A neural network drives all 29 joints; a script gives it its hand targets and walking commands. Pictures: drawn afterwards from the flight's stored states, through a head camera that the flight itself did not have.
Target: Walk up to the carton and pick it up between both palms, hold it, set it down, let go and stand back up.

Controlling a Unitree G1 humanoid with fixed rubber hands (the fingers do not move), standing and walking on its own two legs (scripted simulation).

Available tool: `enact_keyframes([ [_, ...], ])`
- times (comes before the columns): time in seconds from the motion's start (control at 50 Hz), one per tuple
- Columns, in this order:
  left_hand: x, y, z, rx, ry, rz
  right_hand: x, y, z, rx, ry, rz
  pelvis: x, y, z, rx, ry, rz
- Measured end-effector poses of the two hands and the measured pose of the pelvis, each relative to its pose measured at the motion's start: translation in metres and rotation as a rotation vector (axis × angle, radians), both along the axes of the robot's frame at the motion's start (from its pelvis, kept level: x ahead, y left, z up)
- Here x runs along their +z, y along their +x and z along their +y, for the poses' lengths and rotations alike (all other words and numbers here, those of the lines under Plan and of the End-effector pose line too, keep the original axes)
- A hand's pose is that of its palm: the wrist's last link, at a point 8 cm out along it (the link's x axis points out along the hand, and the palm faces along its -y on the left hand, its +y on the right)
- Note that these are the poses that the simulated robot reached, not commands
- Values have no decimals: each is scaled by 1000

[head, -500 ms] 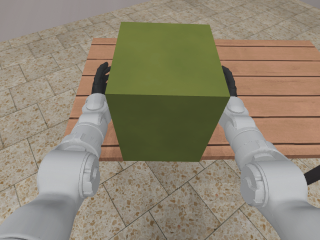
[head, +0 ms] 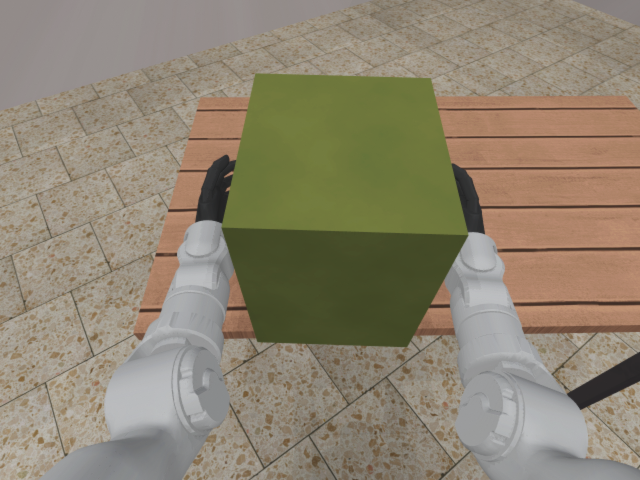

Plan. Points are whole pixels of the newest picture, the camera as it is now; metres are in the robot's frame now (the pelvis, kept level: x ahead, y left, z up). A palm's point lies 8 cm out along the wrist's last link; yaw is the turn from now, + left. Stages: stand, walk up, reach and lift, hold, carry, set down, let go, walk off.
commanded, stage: reach and lift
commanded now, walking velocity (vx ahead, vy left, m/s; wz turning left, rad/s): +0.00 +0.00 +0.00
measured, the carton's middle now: (337, 220) +0.45 -0.02 +0.05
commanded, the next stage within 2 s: none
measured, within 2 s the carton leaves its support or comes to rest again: leaves its support in 0.88 s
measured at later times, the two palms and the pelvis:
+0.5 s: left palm (215, 216) +0.44 +0.14 +0.08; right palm (462, 226) +0.40 -0.18 +0.08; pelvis +0.02 +0.00 +0.00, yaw +0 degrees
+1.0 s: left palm (210, 223) +0.42 +0.14 +0.09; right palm (466, 228) +0.39 -0.18 +0.09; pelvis +0.01 +0.00 +0.00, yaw +1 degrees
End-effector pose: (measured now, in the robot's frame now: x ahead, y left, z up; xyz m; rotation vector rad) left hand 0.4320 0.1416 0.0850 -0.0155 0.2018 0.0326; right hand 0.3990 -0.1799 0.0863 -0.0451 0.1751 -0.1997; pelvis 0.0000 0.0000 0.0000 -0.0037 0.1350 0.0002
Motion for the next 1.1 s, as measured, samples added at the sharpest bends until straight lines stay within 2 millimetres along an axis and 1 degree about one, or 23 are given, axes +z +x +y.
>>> enact_keyframes([
  [0.28, -2, 5, 0, 0, 7, 30, -2, 5, 0, 2, -20, 16, 0, 18, 4, -15, -9, -30],
  [0.52, -2, 5, 0, 1, 20, 32, -3, 5, 0, 4, -27, 7, 0, 21, 2, -6, -10, -42],
  [0.72, -1, 1, 0, 5, 24, 21, -2, 3, 0, 10, -41, -7, 1, 19, -1, 4, -10, -35],
  [0.88, 2, -6, 1, 12, 29, -13, 1, -3, 1, 14, -53, -46, 1, 14, -2, 12, -13, -24],
  [1.1, 11, -18, 3, 22, 10, -88, 18, -12, 3, 19, -68, -127, 0, -3, -3, 12, -9, -3],
])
